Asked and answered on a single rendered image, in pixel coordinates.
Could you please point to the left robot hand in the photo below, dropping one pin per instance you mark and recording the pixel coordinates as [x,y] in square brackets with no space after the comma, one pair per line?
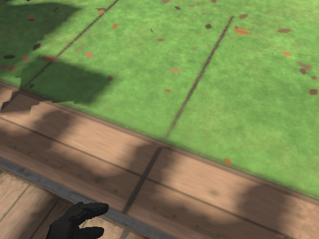
[67,226]

